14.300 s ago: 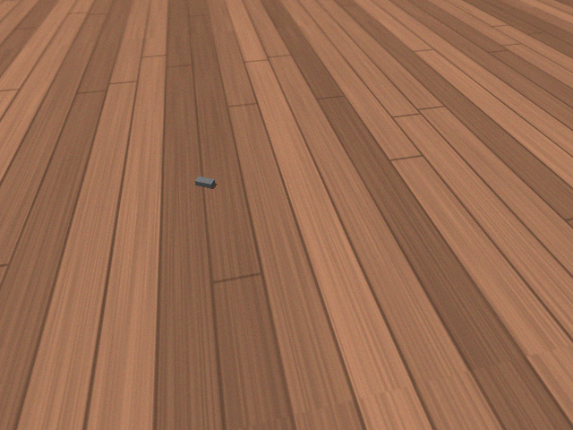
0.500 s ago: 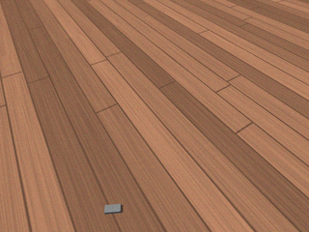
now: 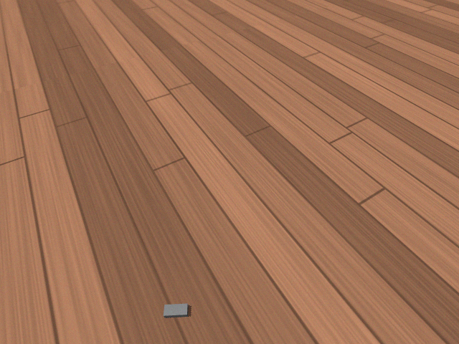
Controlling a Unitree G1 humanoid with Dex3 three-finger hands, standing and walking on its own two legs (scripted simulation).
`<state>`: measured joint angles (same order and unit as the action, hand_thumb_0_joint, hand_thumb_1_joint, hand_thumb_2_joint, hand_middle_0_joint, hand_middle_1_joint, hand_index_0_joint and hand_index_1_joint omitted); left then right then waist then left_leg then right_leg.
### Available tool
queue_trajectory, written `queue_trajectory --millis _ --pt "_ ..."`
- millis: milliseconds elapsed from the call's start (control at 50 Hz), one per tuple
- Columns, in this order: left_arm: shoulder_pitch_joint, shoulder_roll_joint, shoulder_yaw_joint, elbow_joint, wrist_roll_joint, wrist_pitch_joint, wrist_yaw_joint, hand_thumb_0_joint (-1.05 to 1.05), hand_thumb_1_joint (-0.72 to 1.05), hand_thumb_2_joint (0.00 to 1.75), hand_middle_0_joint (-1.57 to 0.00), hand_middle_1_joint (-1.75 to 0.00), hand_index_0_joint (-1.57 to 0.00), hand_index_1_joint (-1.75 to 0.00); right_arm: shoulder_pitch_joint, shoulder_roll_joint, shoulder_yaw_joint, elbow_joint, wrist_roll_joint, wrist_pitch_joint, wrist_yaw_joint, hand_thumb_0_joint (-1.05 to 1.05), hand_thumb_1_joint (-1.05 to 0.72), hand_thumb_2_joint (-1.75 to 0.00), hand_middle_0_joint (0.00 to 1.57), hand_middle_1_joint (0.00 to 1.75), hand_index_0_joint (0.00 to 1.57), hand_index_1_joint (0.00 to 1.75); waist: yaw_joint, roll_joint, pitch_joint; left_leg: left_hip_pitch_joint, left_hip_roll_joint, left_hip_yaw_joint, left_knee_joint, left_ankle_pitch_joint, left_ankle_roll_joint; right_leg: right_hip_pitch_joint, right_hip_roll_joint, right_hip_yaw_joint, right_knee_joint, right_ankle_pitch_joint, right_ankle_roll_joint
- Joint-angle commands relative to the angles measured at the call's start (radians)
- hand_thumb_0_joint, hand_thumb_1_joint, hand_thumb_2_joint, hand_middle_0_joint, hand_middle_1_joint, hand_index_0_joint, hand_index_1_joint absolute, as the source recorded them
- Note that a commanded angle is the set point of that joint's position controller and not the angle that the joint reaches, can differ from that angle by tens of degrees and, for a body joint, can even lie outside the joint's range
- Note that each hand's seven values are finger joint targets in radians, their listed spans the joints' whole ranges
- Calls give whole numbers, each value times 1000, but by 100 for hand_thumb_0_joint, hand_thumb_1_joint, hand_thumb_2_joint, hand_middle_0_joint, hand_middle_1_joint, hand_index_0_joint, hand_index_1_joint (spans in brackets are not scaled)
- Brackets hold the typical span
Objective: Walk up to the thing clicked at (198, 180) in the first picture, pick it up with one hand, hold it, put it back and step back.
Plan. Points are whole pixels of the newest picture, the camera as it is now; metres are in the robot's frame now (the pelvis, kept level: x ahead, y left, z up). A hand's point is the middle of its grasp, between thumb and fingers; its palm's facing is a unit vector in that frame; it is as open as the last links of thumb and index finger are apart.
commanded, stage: walk up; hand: left
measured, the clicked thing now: (176, 310) +0.41 +0.24 -0.76
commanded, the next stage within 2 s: none
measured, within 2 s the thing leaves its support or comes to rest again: neither
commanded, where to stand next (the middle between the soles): +0.02 -0.01 m, yaw +1 degrees
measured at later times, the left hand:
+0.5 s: hand out of the picture +0.10 +0.24 -0.15, palm faces -0.01 -0.94 -0.35, open 7.4 cm
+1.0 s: hand out of the picture +0.10 +0.24 -0.15, palm faces -0.02 -0.94 -0.35, open 7.4 cm
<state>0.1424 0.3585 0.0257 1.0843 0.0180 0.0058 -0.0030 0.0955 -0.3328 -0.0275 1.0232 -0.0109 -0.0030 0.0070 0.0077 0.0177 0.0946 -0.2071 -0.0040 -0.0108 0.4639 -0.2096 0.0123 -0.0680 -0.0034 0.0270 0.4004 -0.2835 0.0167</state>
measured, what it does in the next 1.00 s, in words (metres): stands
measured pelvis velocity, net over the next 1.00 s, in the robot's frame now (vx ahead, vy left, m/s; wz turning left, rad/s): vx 0.02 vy -0.01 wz -0.01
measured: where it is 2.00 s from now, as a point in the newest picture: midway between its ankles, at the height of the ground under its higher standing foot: outside the picture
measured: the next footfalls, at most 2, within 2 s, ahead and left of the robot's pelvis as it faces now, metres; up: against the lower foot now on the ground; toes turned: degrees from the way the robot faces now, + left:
right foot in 1.98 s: +0.05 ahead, -0.12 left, +0.00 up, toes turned +0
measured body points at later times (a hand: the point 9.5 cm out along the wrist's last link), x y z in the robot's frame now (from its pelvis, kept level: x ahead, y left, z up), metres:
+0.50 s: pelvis +0.02 -0.02 +0.00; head +0.03 -0.01 +0.45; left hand +0.10 +0.29 -0.13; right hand +0.11 -0.32 -0.12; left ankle +0.03 +0.11 -0.74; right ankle -0.04 -0.14 -0.74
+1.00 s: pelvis +0.02 -0.01 +0.00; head +0.02 -0.01 +0.45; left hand +0.10 +0.29 -0.13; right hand +0.10 -0.32 -0.13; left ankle +0.03 +0.11 -0.74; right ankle -0.04 -0.14 -0.74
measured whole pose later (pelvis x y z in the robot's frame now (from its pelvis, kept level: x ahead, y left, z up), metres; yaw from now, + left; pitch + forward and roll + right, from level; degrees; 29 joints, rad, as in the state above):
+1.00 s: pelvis +0.02 -0.01 +0.00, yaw -1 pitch -3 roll +0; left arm 0.13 0.36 0.02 1.07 0.01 0.00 0.00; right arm 0.11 -0.34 -0.02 1.08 -0.01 -0.01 0.01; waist 0.00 -0.01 0.07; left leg -0.14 0.01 0.00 0.40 -0.20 -0.01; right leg -0.02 0.00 0.04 0.37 -0.29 0.00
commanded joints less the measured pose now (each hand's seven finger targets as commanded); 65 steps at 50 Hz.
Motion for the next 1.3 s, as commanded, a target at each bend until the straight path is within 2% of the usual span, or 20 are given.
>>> queue_trajectory --millis 0,40,100,160,260,300,340,400,500,580,780,920,1060,1100,1180,1200,1220,1240,1260,1280 --pt "-89 217 39 -84 1 -30 5 0 90 90 -20 -30 -20 -30 -8 -237 -54 -44 -12 -30 -6 0 -90 -90 20 30 20 30 -30 -85 -67 142 86 -116 -122 -34 35 -173 -114 90 -109 -24 -70" --pt "-46 206 38 -58 0 -37 5 0 90 90 -20 -30 -20 -30 -42 -228 -46 -49 -10 -34 -1 0 -90 -90 20 30 20 30 -7 -82 -38 126 104 -127 -117 26 50 -169 -93 74 -131 -7 -61" --pt "-42 228 44 -57 -1 -46 8 0 90 90 -20 -30 -20 -30 -29 -223 -39 -41 -7 -36 -1 0 -90 -90 20 30 20 30 -13 -77 -17 108 85 -90 -102 127 33 -133 -113 102 -143 109 -64" --pt "-35 226 43 -59 -4 -45 9 0 90 90 -20 -30 -20 -30 -27 -235 -42 -29 -6 -38 -3 0 -90 -90 20 30 20 30 -12 -18 -42 109 94 -100 -121 142 35 -90 -106 80 -123 154 -64" --pt "-3 231 42 -52 -7 -46 12 0 90 90 -20 -30 -20 -30 -28 -231 -43 -28 -3 -38 -6 0 -90 -90 20 30 20 30 -4 -4 -128 151 107 -91 -98 249 43 -18 -105 64 -100 268 -57" --pt "-17 231 41 -61 -6 -45 14 0 90 90 -20 -30 -20 -30 -23 -229 -42 -26 -2 -35 -8 0 -90 -90 20 30 20 30 -8 -6 -140 138 106 -82 -94 251 43 5 -108 63 -100 287 -59" --pt "-8 230 43 -61 -9 -43 16 0 90 90 -20 -30 -20 -30 -23 -229 -41 -25 -3 -35 -10 0 -90 -90 20 30 20 30 -3 0 -160 157 112 -80 -84 308 45 13 -106 56 -78 330 -59" --pt "-20 229 40 -62 -8 -40 17 0 90 90 -20 -30 -20 -30 -29 -229 -40 -24 -1 -31 -12 0 -90 -90 20 30 20 30 -6 -3 -135 135 111 -79 -84 289 47 8 -103 56 -86 319 -58" --pt "-15 226 41 -59 -12 -39 20 0 90 90 -20 -30 -20 -30 -26 -230 -39 -23 -1 -30 -13 0 -90 -90 20 30 20 30 -2 -14 -138 155 115 -71 -70 352 49 13 -103 55 -75 381 -56" --pt "-24 227 45 -67 -13 -37 22 0 90 90 -20 -30 -20 -30 -16 -230 -40 -20 -1 -26 -14 0 -90 -90 20 30 20 30 -6 -24 -136 152 114 -59 -60 356 47 17 -99 53 -66 398 -58" --pt "-47 223 42 -76 -9 -33 18 0 90 90 -20 -30 -20 -30 -27 -230 -40 -17 -1 -25 -14 0 -90 -90 20 30 20 30 -9 -15 -98 128 110 -70 -96 245 48 -12 -90 65 -77 290 -61" --pt "-40 221 41 -73 -11 -35 16 0 90 90 -20 -30 -20 -30 -24 -229 -36 -11 -1 -28 -13 0 -90 -90 20 30 20 30 -7 -13 -122 156 114 -72 -99 262 48 -12 -87 67 -75 284 -59" --pt "-31 223 41 -66 -7 -36 14 0 90 90 -20 -30 -20 -30 -28 -226 -34 -12 -1 -28 -12 0 -90 -90 20 30 20 30 -6 -24 -107 146 106 -66 -98 223 49 -21 -90 72 -97 264 -57" --pt "-37 225 41 -66 -6 -36 14 0 90 90 -20 -30 -20 -30 -21 -223 -34 -10 -2 -28 -11 0 -90 -90 20 30 20 30 -8 -23 -99 144 99 -64 -106 201 42 -32 -94 82 -101 241 -59" --pt "-35 219 40 -63 -6 -36 14 0 90 90 -20 -30 -20 -30 -20 -229 -36 -7 -1 -26 -10 0 -90 -90 20 30 20 30 -11 -21 -83 126 100 -74 -104 165 48 -43 -83 74 -107 197 -60" --pt "20 255 56 -77 0 -43 6 0 90 90 -20 -30 -20 -30 17 -273 -60 -28 -5 -27 2 0 -90 -90 20 30 20 30 -7 -9 -121 138 69 -60 -39 -55 81 -37 -73 82 -65 -27 -94" --pt "38 259 59 -68 4 -45 4 0 90 90 -20 -30 -20 -30 16 -262 -62 -35 -10 -25 8 0 -90 -90 20 30 20 30 3 -25 -81 65 63 -69 -25 -208 86 -53 -97 136 -85 -195 -117" --pt "44 275 67 -71 10 -46 1 0 90 90 -20 -30 -20 -30 4 -257 -62 -43 -16 -23 11 0 -90 -90 20 30 20 30 12 -56 -30 -31 43 -57 -8 -311 76 -51 -127 198 -133 -337 -143" --pt "64 293 74 -72 14 -46 -2 0 90 90 -20 -30 -20 -30 -17 -247 -61 -56 -17 -22 16 0 -90 -90 20 30 20 30 26 -87 31 -145 11 -25 48 -323 59 -28 -173 272 -184 -423 -172" --pt "73 319 83 -81 18 -48 -1 0 90 90 -20 -30 -20 -30 -34 -231 -63 -71 -23 -23 20 0 -90 -90 20 30 20 30 36 -143 81 -212 -9 11 166 -259 39 -47 -259 364 -247 -449 -217"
